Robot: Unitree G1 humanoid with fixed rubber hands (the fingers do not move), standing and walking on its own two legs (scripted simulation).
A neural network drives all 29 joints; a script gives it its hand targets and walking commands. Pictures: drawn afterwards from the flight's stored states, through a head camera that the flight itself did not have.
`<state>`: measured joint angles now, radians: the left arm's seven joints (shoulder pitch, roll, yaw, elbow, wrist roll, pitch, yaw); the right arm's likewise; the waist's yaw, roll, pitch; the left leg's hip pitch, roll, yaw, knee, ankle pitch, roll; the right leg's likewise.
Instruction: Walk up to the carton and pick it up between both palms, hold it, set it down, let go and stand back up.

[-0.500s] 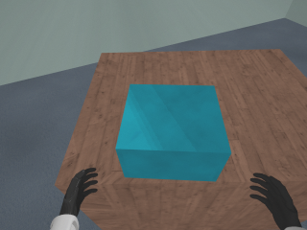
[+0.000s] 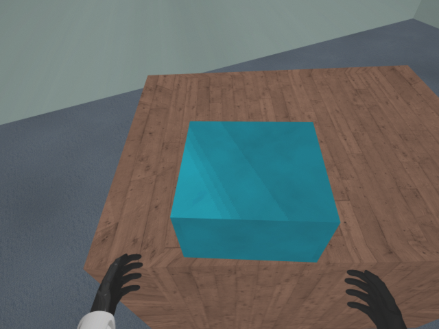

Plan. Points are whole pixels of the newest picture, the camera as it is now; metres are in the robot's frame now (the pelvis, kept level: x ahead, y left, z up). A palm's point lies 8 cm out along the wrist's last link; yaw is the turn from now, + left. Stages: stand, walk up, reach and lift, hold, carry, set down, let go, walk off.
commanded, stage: set down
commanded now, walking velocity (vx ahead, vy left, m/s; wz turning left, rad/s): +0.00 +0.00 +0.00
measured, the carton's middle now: (249, 188) +0.40 -0.01 +0.00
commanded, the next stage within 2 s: let go in 0.34 s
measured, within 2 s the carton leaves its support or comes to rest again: neither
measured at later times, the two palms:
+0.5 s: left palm (108, 303) +0.16 +0.23 -0.02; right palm out of the picture +0.16 -0.22 -0.08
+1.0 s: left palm out of the picture +0.12 +0.25 -0.06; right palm out of the picture +0.10 -0.26 -0.08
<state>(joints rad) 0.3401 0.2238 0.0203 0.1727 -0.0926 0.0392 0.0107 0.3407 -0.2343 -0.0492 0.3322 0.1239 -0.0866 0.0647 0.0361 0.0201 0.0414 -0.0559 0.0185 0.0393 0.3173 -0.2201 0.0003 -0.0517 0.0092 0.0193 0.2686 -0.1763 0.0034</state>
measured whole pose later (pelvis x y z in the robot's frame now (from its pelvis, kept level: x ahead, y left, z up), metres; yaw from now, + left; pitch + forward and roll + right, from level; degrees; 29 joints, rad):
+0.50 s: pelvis -0.02 -0.01 +0.00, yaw +2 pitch -6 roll +0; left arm 0.14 0.21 0.04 0.40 -0.05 0.09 -0.06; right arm 0.19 -0.20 -0.03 0.62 -0.03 -0.09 -0.01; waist 0.04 0.08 0.06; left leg -0.04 0.02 0.01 0.35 -0.21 -0.01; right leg -0.04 0.01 -0.01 0.34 -0.20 -0.01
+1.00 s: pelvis -0.04 -0.02 -0.01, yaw +3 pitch -3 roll +0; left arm 0.16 0.29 0.05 0.51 0.00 0.04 0.00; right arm 0.24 -0.24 -0.04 0.60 -0.02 -0.06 0.00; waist 0.01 0.00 0.07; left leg -0.19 0.02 0.00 0.47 -0.22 -0.01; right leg -0.18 0.01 -0.03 0.45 -0.21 -0.01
